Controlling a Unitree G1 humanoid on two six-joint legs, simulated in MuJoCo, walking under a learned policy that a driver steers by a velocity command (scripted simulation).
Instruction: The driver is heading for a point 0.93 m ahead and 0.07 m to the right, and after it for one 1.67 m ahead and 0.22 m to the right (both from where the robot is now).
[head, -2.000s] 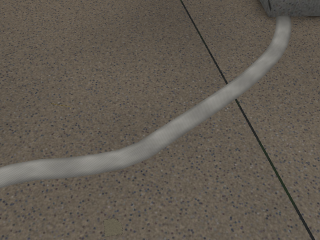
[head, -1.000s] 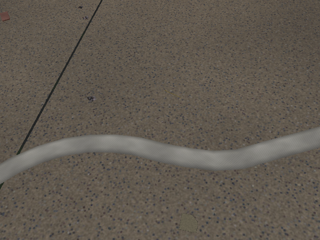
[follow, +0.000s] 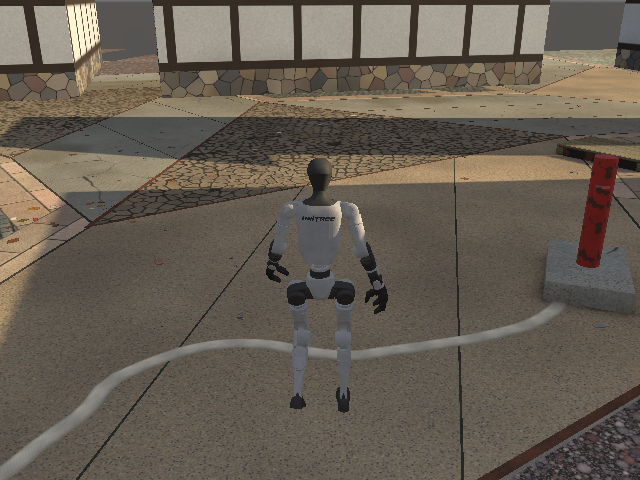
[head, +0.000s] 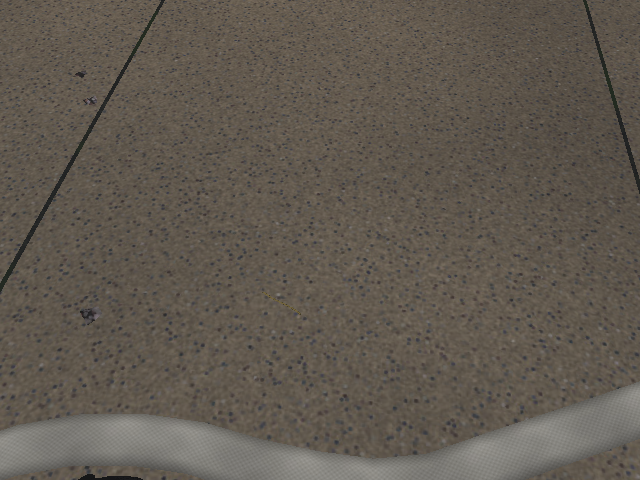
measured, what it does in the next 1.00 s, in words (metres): walks ahead, turning right: left foot, then right foot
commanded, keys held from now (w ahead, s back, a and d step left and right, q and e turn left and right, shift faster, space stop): w+q+shift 0.16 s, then w+e+shift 0.64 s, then e+shift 0.20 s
